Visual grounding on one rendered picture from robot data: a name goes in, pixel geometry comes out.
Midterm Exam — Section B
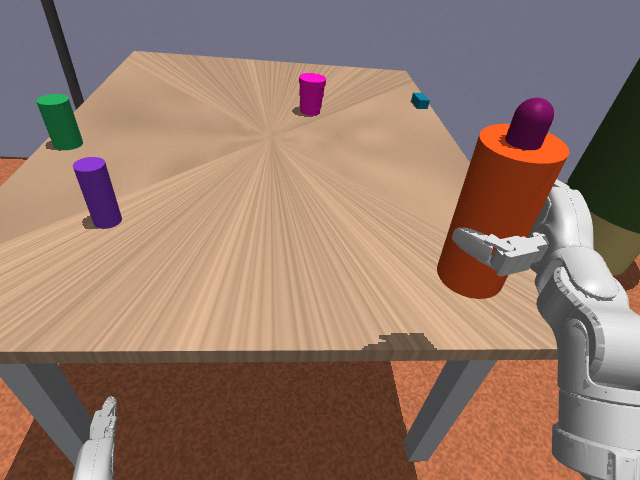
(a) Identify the left robot hand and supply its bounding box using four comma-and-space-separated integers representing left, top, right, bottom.
72, 396, 117, 480

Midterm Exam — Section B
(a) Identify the potted plant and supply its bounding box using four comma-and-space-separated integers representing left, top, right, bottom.
567, 58, 640, 276

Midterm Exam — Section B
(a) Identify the table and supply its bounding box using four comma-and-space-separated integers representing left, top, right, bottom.
0, 51, 558, 466

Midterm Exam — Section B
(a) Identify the right robot arm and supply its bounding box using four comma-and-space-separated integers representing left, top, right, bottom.
535, 246, 640, 480

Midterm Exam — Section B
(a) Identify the right robot hand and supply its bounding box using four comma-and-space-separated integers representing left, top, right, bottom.
452, 179, 594, 277

